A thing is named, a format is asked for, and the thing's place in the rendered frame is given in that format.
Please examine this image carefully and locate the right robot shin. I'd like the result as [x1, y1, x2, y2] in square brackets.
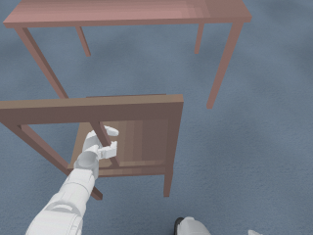
[181, 216, 195, 223]

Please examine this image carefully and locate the left robot hand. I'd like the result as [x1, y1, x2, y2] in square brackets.
[82, 125, 119, 160]

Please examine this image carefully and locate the table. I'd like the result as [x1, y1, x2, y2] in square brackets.
[3, 0, 252, 110]

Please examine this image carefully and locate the robot right thigh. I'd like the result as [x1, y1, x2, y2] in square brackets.
[177, 219, 211, 235]

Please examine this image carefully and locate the chair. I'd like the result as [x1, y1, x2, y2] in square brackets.
[0, 93, 184, 201]

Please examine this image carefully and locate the robot left upper arm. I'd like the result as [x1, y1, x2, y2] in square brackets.
[28, 210, 83, 235]

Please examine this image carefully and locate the robot left forearm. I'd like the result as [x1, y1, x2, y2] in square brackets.
[24, 151, 99, 235]

